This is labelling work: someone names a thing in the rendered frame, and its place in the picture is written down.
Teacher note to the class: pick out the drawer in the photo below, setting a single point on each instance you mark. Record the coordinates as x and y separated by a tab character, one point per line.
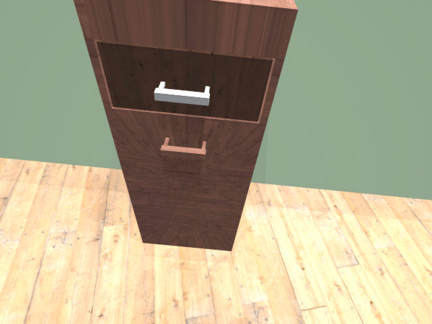
133	72

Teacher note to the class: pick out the cabinet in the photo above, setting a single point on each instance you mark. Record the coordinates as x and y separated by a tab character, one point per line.
180	201

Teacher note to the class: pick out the handle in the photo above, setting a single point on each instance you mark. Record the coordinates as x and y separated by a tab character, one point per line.
177	151
182	96

